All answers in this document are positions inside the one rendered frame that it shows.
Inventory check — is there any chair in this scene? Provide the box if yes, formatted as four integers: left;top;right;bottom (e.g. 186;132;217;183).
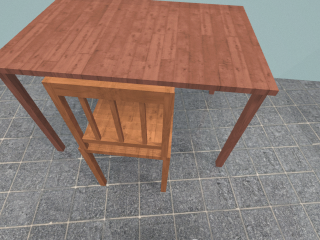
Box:
41;76;175;192

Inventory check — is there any table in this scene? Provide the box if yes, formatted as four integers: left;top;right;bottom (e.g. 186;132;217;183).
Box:
0;0;279;167

